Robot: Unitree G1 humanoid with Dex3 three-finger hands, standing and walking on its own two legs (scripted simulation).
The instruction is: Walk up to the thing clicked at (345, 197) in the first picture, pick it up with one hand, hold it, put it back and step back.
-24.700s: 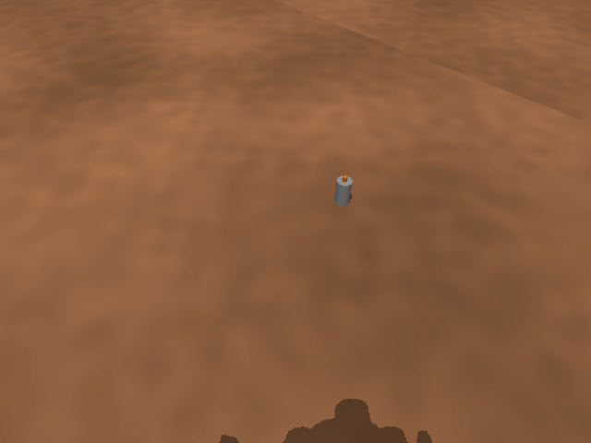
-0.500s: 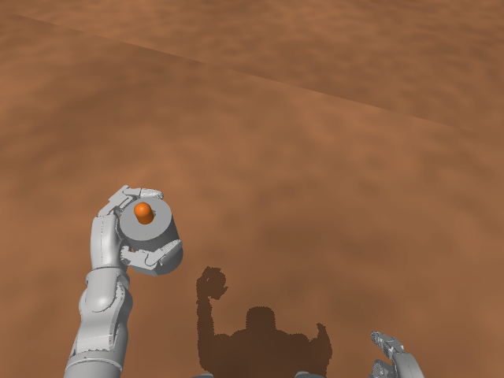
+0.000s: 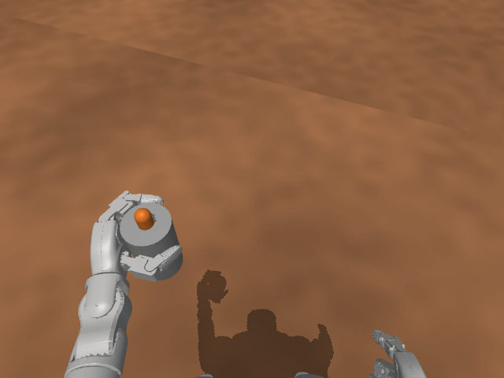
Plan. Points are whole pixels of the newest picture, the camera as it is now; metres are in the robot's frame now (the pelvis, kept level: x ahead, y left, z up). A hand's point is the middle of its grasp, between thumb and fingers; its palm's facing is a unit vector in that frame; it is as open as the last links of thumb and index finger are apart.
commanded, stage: hold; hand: left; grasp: from the side
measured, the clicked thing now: (153, 239) +0.33 +0.17 +0.04
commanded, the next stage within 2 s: crouch in 1.46 s
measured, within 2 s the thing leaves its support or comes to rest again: neither
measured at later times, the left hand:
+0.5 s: hand (146, 238) +0.32 +0.17 +0.06, palm faces +0.15 -0.99 +0.00, open 10.1 cm
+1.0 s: hand (148, 233) +0.33 +0.17 +0.06, palm faces +0.14 -0.99 -0.01, open 10.1 cm
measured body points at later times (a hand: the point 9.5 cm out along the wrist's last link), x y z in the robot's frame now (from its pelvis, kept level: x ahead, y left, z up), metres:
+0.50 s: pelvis -0.01 +0.00 +0.00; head +0.04 +0.01 +0.45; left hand +0.31 +0.22 +0.06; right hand +0.14 -0.24 -0.10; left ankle +0.00 +0.12 -0.70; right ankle +0.01 -0.12 -0.70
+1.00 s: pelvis +0.00 +0.00 +0.00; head +0.04 +0.01 +0.45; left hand +0.32 +0.22 +0.06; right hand +0.14 -0.24 -0.11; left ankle +0.00 +0.12 -0.70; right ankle +0.01 -0.12 -0.70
